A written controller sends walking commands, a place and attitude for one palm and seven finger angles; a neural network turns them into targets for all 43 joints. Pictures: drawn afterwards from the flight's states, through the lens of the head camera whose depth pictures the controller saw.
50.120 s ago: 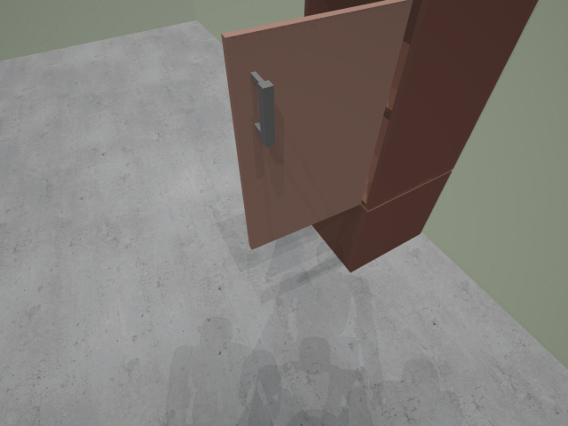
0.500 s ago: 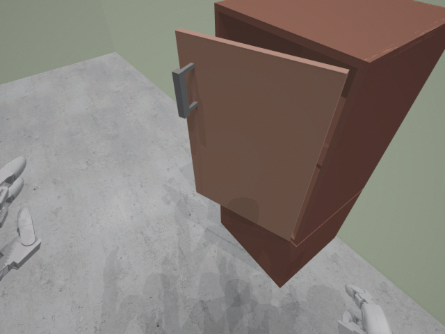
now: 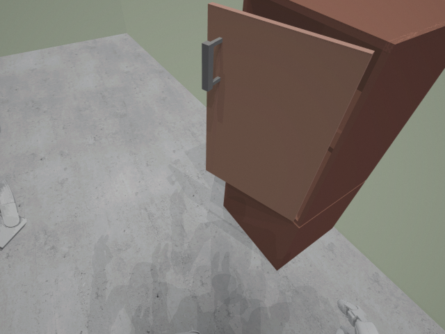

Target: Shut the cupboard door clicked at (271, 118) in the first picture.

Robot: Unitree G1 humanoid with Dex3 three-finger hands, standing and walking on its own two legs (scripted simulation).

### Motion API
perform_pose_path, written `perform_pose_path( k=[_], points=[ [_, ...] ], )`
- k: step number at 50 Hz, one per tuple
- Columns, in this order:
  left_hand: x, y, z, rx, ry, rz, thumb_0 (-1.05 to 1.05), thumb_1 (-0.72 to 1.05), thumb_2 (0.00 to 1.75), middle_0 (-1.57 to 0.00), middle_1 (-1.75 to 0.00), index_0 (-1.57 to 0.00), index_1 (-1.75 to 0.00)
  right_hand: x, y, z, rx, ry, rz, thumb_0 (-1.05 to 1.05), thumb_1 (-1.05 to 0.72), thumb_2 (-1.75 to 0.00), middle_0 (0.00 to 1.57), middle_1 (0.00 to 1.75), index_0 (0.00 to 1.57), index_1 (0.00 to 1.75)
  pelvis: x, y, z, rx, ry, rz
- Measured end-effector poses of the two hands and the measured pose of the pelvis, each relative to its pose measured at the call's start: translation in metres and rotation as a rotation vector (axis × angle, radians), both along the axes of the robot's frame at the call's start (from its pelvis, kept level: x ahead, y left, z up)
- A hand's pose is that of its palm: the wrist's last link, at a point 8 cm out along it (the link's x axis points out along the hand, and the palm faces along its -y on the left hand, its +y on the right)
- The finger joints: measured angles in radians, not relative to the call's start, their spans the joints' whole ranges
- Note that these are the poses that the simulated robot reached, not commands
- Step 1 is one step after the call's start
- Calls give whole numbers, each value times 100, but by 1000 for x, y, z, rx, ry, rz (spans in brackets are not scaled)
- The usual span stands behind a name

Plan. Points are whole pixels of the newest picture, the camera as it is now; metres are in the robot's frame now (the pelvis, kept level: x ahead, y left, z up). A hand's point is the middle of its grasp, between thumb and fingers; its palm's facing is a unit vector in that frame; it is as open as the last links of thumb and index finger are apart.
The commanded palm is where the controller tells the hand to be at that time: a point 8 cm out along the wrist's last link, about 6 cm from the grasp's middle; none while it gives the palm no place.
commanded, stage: step back with the hand held close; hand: left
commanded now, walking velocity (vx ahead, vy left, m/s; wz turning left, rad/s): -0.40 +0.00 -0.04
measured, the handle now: (212, 64) +0.71 +0.08 +0.14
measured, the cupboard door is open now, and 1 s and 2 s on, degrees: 19 19 19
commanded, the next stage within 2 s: stop stepping back and stand still in 0.66 s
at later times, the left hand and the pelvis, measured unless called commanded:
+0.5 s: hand out of the picture +0.14 +0.27 +0.20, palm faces +0.45 -0.78 -0.44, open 7.4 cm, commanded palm +0.07 +0.31 +0.20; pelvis -0.06 +0.01 +0.00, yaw +2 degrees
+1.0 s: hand out of the picture +0.06 +0.32 +0.20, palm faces +0.46 -0.81 -0.38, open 7.4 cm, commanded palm -0.01 +0.35 +0.20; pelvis -0.16 +0.05 +0.01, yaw -1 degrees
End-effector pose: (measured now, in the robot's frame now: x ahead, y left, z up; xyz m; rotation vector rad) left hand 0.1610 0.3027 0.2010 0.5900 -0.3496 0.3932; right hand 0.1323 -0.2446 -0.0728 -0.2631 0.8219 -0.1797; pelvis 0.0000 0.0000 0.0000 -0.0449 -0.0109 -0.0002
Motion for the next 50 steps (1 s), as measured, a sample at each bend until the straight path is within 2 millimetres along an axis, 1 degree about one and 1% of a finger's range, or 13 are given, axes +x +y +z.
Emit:
perform_pose_path(
  k=[5,11,16,23,29,34,37,40,42,43,45,48,50],
  points=[
    [-13,6,1,13,-27,11,2,89,90,-21,-30,-22,-30,-3,2,-2,-8,-15,14,1,-90,-90,20,30,20,30,-9,3,-4,-2,-2,0],
    [-23,10,-5,-8,-47,12,2,89,90,-21,-30,-21,-30,-3,5,-1,-13,-47,29,1,-90,-90,20,30,20,30,-22,4,-9,-11,-9,15],
    [-36,8,-7,-35,-47,5,2,89,90,-21,-30,-21,-30,-6,10,2,-4,-53,50,1,-90,-90,20,30,20,30,-35,2,-7,-21,14,26],
    [-59,2,5,-7,-66,-45,2,89,90,-21,-30,-22,-30,-17,18,16,-17,-67,77,1,-90,-90,20,30,20,30,-51,4,1,-15,32,31],
    [-80,16,12,31,-94,-28,1,89,90,-21,-30,-22,-30,-27,22,16,-20,-114,63,1,-90,-90,20,30,20,30,-67,11,-4,-47,2,47],
    [-108,31,5,-30,-61,41,1,89,90,-21,-30,-22,-30,-45,31,16,11,-114,77,1,-90,-90,20,30,20,30,-86,11,-1,-38,33,81],
    [-130,29,-3,-67,-42,52,2,89,90,-21,-30,-21,-30,-58,36,15,15,-95,100,1,-90,-90,20,30,20,30,-104,13,0,-30,31,69],
    [-146,26,-4,-94,-69,24,2,89,90,-21,-30,-21,-30,-78,43,21,3,-50,108,1,-90,-90,20,30,20,30,-113,18,6,6,20,36],
    [-150,29,-3,-116,-111,4,2,89,90,-21,-30,-21,-30,-89,47,27,-22,-42,101,1,-90,-90,20,30,20,30,-115,24,7,19,28,23],
    [-150,32,-2,-122,-135,-5,2,89,90,-21,-30,-21,-30,-94,48,27,-38,-54,97,1,-90,-90,20,31,20,30,-117,29,5,7,34,26],
    [-146,42,0,-124,-160,-7,2,89,90,-21,-30,-21,-30,-103,50,26,-54,-73,74,1,-90,-90,20,31,21,30,-129,37,3,4,30,46],
    [-142,54,4,-98,-119,-13,2,89,90,-21,-30,-21,-30,-121,58,28,-29,-108,33,1,-90,-90,20,30,20,30,-148,46,6,8,7,12],
    [-143,57,6,-73,-64,-29,2,89,90,-20,-30,-21,-30,-136,64,30,-1,-124,5,1,-90,-90,20,30,20,30,-156,50,10,7,4,-12]
  ],
)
